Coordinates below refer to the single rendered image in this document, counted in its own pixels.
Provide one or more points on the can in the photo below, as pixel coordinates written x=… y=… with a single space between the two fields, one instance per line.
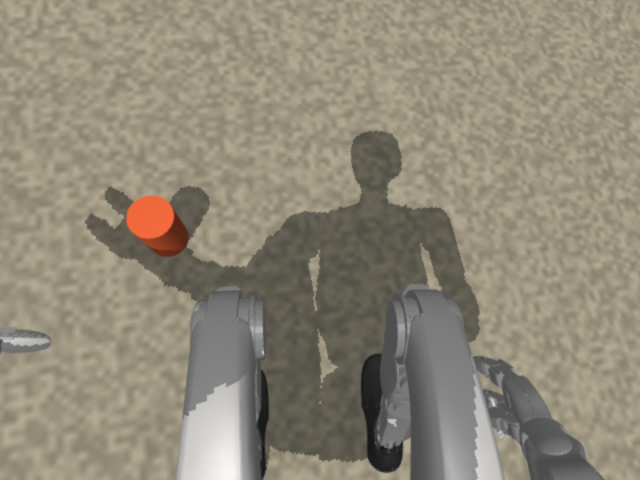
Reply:
x=153 y=220

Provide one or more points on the left robot hand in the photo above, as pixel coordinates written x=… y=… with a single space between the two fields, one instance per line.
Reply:
x=20 y=341

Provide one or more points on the right robot hand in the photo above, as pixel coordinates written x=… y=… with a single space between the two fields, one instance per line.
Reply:
x=519 y=403

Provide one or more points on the right robot foot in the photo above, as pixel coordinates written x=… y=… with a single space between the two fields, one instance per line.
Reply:
x=382 y=459

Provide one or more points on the right robot arm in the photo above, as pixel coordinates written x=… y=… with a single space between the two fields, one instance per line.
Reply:
x=552 y=454

